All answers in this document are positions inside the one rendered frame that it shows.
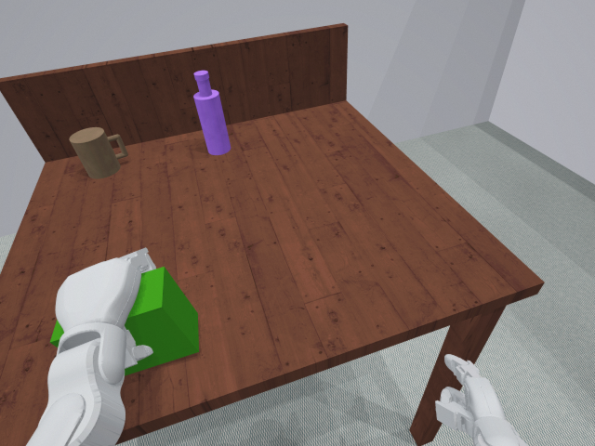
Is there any right robot forearm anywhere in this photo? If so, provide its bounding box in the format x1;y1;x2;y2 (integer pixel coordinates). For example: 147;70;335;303
472;416;528;446

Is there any sponge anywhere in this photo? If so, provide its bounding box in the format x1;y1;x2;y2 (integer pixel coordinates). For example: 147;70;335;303
50;267;199;376

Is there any robot right hand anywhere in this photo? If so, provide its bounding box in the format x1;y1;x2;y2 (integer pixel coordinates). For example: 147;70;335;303
435;354;507;438

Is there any left robot forearm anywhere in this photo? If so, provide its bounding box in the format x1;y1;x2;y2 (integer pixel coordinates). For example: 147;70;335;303
26;322;126;446

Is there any robot left hand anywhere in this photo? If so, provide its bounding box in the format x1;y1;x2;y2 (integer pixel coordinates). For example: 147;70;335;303
56;247;156;369

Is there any table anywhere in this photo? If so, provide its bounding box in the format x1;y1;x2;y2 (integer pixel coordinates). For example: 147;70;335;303
0;23;544;446

